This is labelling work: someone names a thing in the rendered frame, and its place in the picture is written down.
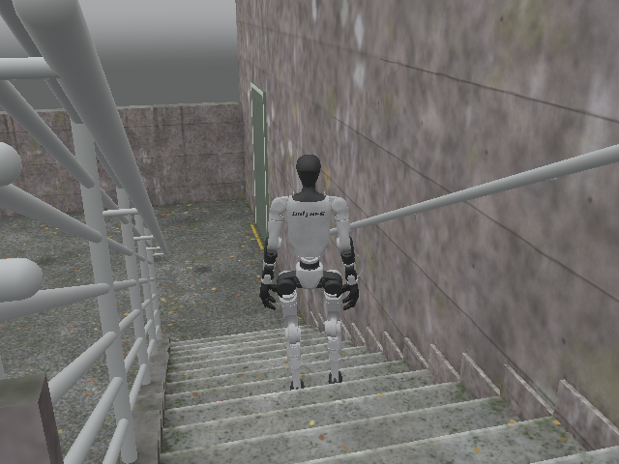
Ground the robot left hand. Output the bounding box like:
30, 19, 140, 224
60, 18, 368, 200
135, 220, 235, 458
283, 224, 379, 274
259, 282, 282, 310

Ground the left robot upper arm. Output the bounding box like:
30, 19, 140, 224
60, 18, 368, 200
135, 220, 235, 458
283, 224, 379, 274
267, 196, 289, 250

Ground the robot head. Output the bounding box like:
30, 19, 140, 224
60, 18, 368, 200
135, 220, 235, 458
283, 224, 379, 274
292, 155, 326, 202

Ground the right robot foot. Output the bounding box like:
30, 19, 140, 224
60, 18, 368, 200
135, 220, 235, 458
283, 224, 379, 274
328, 371, 342, 384

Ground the left robot forearm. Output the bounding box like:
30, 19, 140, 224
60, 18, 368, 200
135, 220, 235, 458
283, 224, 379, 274
261, 236, 278, 284

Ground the right robot upper arm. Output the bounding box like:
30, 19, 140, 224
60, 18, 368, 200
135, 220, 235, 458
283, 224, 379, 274
329, 196, 351, 250

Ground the robot right hand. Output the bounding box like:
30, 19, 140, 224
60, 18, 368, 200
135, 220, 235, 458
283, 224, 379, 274
336, 282, 359, 310

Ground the right robot forearm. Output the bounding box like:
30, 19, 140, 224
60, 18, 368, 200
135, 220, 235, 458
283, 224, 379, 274
340, 236, 358, 285

